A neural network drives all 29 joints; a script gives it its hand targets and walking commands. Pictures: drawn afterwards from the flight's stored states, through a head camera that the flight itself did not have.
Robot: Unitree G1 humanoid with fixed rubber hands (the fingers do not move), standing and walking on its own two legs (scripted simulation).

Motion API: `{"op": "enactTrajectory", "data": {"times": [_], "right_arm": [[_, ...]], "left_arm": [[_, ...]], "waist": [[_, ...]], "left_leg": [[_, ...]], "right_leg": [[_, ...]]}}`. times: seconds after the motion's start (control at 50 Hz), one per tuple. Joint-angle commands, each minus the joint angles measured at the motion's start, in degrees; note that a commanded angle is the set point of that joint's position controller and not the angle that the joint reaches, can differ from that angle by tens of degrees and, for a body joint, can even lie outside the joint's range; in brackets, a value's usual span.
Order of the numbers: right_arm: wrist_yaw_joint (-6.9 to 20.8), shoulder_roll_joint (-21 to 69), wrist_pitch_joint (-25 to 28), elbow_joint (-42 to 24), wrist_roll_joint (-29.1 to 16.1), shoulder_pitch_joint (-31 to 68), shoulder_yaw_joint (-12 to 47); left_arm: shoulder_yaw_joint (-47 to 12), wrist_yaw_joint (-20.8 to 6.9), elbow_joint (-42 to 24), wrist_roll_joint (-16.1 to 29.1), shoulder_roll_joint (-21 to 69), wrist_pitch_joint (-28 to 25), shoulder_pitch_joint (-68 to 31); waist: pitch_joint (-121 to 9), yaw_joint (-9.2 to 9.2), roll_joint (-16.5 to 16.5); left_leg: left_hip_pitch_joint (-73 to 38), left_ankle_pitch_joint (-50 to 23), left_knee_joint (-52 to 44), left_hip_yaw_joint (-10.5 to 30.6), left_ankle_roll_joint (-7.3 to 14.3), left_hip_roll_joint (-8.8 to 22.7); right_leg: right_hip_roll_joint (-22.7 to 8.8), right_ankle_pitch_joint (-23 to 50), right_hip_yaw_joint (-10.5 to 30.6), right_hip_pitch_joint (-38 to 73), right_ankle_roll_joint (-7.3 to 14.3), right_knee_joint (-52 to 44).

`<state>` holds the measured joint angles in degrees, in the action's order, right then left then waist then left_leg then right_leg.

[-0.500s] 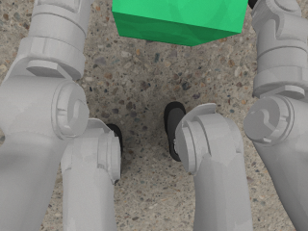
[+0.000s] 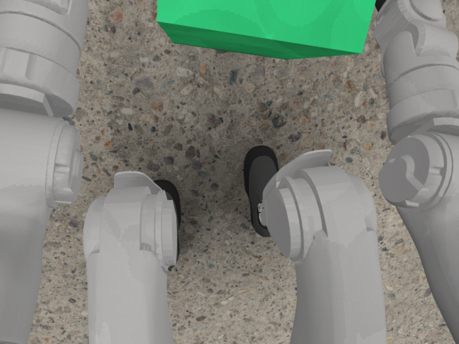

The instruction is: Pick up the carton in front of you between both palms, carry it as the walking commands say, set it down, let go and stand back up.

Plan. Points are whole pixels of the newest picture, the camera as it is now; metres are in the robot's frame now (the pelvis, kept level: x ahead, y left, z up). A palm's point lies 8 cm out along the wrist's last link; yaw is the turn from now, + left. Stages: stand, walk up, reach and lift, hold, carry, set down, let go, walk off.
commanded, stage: set down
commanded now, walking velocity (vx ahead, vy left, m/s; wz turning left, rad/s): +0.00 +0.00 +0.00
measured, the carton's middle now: out of the picture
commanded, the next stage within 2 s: let go in 1.06 s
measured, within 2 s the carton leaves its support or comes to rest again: neither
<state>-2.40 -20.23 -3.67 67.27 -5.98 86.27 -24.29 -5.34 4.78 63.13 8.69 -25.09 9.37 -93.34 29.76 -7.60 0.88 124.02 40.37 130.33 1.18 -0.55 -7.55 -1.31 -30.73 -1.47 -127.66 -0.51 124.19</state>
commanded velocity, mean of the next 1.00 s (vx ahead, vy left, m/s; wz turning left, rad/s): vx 0.00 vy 0.00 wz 0.00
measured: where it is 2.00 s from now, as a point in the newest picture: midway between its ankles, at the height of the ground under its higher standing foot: (214, 222)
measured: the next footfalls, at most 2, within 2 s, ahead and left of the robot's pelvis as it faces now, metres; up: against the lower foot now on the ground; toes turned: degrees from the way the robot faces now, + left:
none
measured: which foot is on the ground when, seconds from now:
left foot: down 0.00-1.00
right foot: down 0.00-1.00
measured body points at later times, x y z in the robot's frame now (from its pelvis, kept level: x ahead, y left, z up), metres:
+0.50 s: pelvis +0.00 -0.01 +0.08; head +0.35 -0.05 +0.36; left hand +0.63 +0.07 -0.02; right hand +0.53 -0.29 -0.03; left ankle +0.08 +0.10 -0.34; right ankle +0.13 -0.12 -0.34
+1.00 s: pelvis +0.02 -0.02 +0.22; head +0.35 -0.05 +0.52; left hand +0.63 +0.09 +0.13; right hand +0.52 -0.30 +0.12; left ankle +0.08 +0.10 -0.34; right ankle +0.13 -0.12 -0.34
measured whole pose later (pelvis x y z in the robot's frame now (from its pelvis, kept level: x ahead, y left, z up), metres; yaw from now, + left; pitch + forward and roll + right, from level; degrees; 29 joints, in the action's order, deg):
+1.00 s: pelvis +0.02 -0.02 +0.22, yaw +0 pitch +46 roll +2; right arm -4.5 -14.4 -15.9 44.9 -4.9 69.3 -21.6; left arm 9.7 0.4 59.3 0.0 -23.1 16.8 -82.9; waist 1.6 -8.5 2.1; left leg 99.1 27.7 81.2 1.7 -1.0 -3.7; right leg 1.9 -19.5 1.1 -103.5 0.5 77.6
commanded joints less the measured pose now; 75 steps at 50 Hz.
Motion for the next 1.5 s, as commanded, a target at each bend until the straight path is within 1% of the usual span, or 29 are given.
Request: {"op": "enactTrajectory", "data": {"times": [0.0,0.06,0.1,0.12,0.16,0.18,0.24,0.34,0.38,0.4,0.54,0.66,0.68,0.74,0.8,0.98,1.0,1.02,1.04,1.08,1.12,1.14,1.26,1.28,1.38,1.4,1.42,1.44,1.48], "right_arm": [[-2.44,-9.22,0.62,-12.26,-3.47,14.88,3.75],[-2.81,-7.40,-1.62,-10.52,-2.13,9.91,2.46],[-3.76,-8.00,-2.04,-24.49,-3.42,11.20,3.96],[-3.93,-5.92,-3.66,-13.11,-0.95,6.14,0.95],[-3.34,-6.20,-5.03,-20.24,-1.94,6.30,3.83],[-3.24,-4.56,-6.12,-22.23,-3.54,6.86,5.43],[-2.40,-4.92,-6.84,-21.21,-0.78,8.00,3.97],[-3.48,-3.18,-7.53,-24.79,-1.90,7.21,5.24],[-3.71,-4.79,-8.29,-23.42,2.26,7.03,1.84],[-4.25,-5.23,-9.28,-23.69,0.18,9.89,3.53],[-3.34,-2.84,-9.02,-22.00,1.99,3.68,2.29],[-2.00,-2.76,-8.42,-24.38,2.87,-2.80,0.38],[-1.80,-4.58,-7.92,-28.32,3.06,-2.95,-0.11],[-1.38,-3.49,-9.84,-29.89,2.16,-6.19,3.74],[-1.13,-2.09,-10.82,-32.15,-0.06,-3.59,3.04],[-1.83,0.10,-9.47,-24.25,7.02,-8.11,1.08],[-2.01,3.81,-9.13,-27.18,3.74,-5.61,4.17],[-1.84,2.90,-8.74,-27.08,5.87,-8.40,0.07],[-2.10,0.57,-8.30,-28.65,6.60,-9.70,1.25],[-1.01,1.70,-8.05,-28.14,6.86,-8.80,1.99],[0.60,-0.11,-6.63,-32.21,7.88,-13.59,-1.91],[1.08,-0.34,-7.02,-30.67,8.43,-19.96,0.58],[5.18,2.87,-4.82,-33.37,9.05,-34.37,7.84],[5.82,2.76,-4.43,-33.09,10.07,-39.11,8.56],[8.20,-1.11,-2.43,-40.65,8.32,-46.63,11.80],[8.34,0.20,-2.54,-39.75,5.14,-49.38,14.54],[7.90,0.94,-2.30,-37.09,6.97,-52.94,12.17],[8.01,-0.67,-1.94,-40.44,6.84,-54.60,12.50],[7.54,1.51,-1.08,-38.55,8.95,-61.82,12.64]], "left_arm": [[-1.40,-0.17,-1.89,4.98,-8.45,-0.28,-21.99],[1.20,-0.77,-5.22,2.96,-10.51,0.28,-20.30],[-0.12,-0.51,-11.99,4.38,-7.71,0.04,-18.39],[0.40,-0.62,-8.62,2.01,-7.44,1.12,-18.57],[2.49,-0.68,-11.73,2.03,-5.35,3.21,-18.28],[4.42,-0.77,-5.33,-3.09,-8.58,4.18,-15.23],[8.06,-0.62,-9.30,-1.31,-3.86,4.15,-16.73],[12.76,-0.93,-11.41,-5.44,-7.71,3.28,-17.53],[11.85,-1.06,-7.04,-5.67,-8.00,4.05,-16.57],[15.33,-1.10,-6.12,-8.05,-10.67,4.54,-18.18],[10.17,-3.37,-2.25,-5.52,-1.07,4.84,-11.68],[9.52,-2.93,-7.04,-7.40,-2.04,4.33,-8.70],[9.87,-2.29,-21.13,-5.20,-2.22,4.16,-13.35],[15.62,-2.16,-10.84,-8.95,-2.68,6.10,-1.89],[12.63,-2.08,-20.15,-8.34,-3.49,6.08,-8.45],[18.68,-6.71,-4.50,-12.67,-0.92,4.93,1.43],[19.81,-7.46,-5.39,-12.91,-1.91,3.60,0.63],[16.24,-7.97,-12.63,-10.57,-1.66,3.22,-1.93],[20.77,-7.68,-9.33,-12.66,-3.50,3.07,0.66],[22.16,-6.20,-8.48,-13.06,-4.46,2.81,2.37],[18.61,-5.23,-11.80,-12.76,1.93,3.35,6.04],[18.66,-4.88,-16.57,-13.99,2.30,3.07,8.60],[23.88,0.09,-23.91,-17.83,9.79,0.18,27.99],[21.46,0.07,-26.24,-18.17,8.95,0.22,30.55],[18.60,1.58,-35.57,-13.20,10.38,-1.54,41.37],[16.50,1.62,-29.26,-13.78,12.27,-1.14,47.31],[16.95,1.70,-32.48,-13.23,11.50,-1.52,46.32],[18.92,1.44,-37.43,-15.45,9.79,-2.50,48.86],[16.18,-0.40,-30.47,-13.53,15.93,-3.02,59.02]], "waist": [[-78.20,-9.93,2.82],[-82.23,-6.39,4.90],[-100.32,-9.61,8.40],[-89.70,-8.49,7.69],[-94.18,-7.70,9.36],[-92.00,-2.50,8.14],[-83.19,-7.25,2.54],[-87.00,-1.46,5.63],[-87.77,-6.17,2.18],[-88.72,-0.37,3.26],[-83.25,-7.34,4.39],[-94.84,-6.26,10.26],[-104.02,-6.50,10.37],[-100.15,-2.67,6.85],[-105.72,-2.69,6.31],[-82.77,-3.14,2.38],[-87.30,1.55,2.36],[-87.57,-5.69,0.90],[-92.50,-1.51,1.23],[-92.75,-0.56,-2.11],[-93.21,-5.02,1.46],[-99.44,-3.41,7.90],[-91.36,2.19,5.71],[-88.84,-2.06,1.60],[-86.30,0.08,-3.67],[-79.16,3.07,3.47],[-71.66,-1.48,-1.98],[-75.09,3.89,1.69],[-69.51,-1.06,-3.60]], "left_leg": [[-18.13,-16.33,-12.08,0.55,-0.96,4.00],[-14.30,-17.05,-14.32,-2.20,-2.18,3.29],[-19.89,-23.85,-12.23,-3.08,-2.58,2.23],[-18.87,-19.21,-16.23,-2.70,-1.66,2.14],[-23.97,-19.13,-17.17,-3.08,-1.13,1.30],[-27.54,-16.74,-20.13,-2.87,0.21,1.91],[-21.13,-11.32,-22.14,-2.52,0.38,2.03],[-23.10,-14.51,-26.69,-3.44,0.58,2.24],[-22.90,-11.42,-28.40,-2.86,0.63,1.63],[-22.42,-13.60,-30.16,-4.33,0.95,1.47],[-26.92,-14.93,-36.32,-2.47,0.76,1.43],[-42.09,-28.40,-41.43,-1.43,-0.57,2.24],[-48.99,-32.50,-42.74,-0.82,-1.73,0.66],[-47.63,-28.63,-46.06,-2.94,-0.42,1.00],[-45.50,-29.50,-50.37,-3.97,-0.70,-0.04],[-41.60,-21.47,-62.14,-2.62,-0.12,0.71],[-37.01,-23.37,-61.83,-3.62,0.06,0.11],[-44.65,-21.67,-64.46,-2.06,0.47,1.46],[-39.70,-26.93,-64.81,-2.91,-0.31,0.65],[-42.06,-28.41,-66.61,-2.16,-0.08,0.42],[-55.49,-35.41,-70.44,0.32,-0.37,1.79],[-65.12,-38.76,-69.81,-1.01,-1.30,0.65],[-65.14,-44.48,-76.22,-2.96,-2.53,1.04],[-63.11,-40.74,-77.69,-0.64,-1.59,1.79],[-69.68,-36.02,-83.04,-1.14,-0.91,2.01],[-71.25,-29.74,-85.67,-2.11,-1.34,2.56],[-67.69,-27.23,-87.01,-1.24,-0.99,3.23],[-70.16,-29.42,-87.77,-1.81,-1.00,2.49],[-70.08,-26.50,-90.18,-1.21,-0.55,3.26]], "right_leg": [[0.23,32.69,-0.66,52.39,-0.66,-3.71],[1.20,36.15,0.39,59.44,0.10,-6.25],[2.23,48.19,2.03,69.56,0.38,-5.36],[1.64,39.23,-0.26,60.91,-0.21,-8.21],[2.99,36.27,0.03,60.26,0.36,-10.73],[4.19,29.85,-1.59,54.50,-1.11,-12.23],[3.30,23.04,-2.18,49.34,-1.44,-17.02],[4.43,26.98,0.00,51.82,-1.19,-19.39],[4.18,23.53,-2.14,55.97,-2.32,-22.20],[4.27,27.30,-0.82,56.60,-1.86,-22.70],[4.58,25.22,-2.11,51.60,-2.48,-30.46],[4.43,35.02,-2.59,51.03,-2.67,-35.03],[5.36,38.47,-3.12,59.42,-1.74,-34.28],[5.23,35.67,-2.14,60.16,-1.83,-41.00],[5.43,42.81,-1.71,73.40,-2.28,-42.61],[3.80,31.05,0.65,73.47,-2.86,-55.86],[3.57,39.66,3.97,82.34,-3.00,-55.14],[3.77,37.95,0.31,79.02,-4.05,-56.88],[3.66,47.96,3.21,89.41,-2.47,-55.91],[4.12,43.99,1.68,89.17,-2.74,-56.45],[4.48,44.86,-2.18,81.94,-2.75,-60.12],[4.58,45.69,-1.34,83.14,-2.51,-61.78],[5.02,50.14,2.12,93.69,-0.48,-67.34],[4.17,47.77,1.09,93.09,-0.73,-68.67],[3.62,48.40,2.28,106.20,-0.32,-72.92],[3.08,39.71,2.25,103.79,-0.06,-76.14],[2.80,39.06,3.02,103.63,-0.14,-76.79],[2.40,40.43,4.00,105.47,-0.68,-77.50],[2.59,40.77,3.30,105.86,-1.17,-78.64]]}}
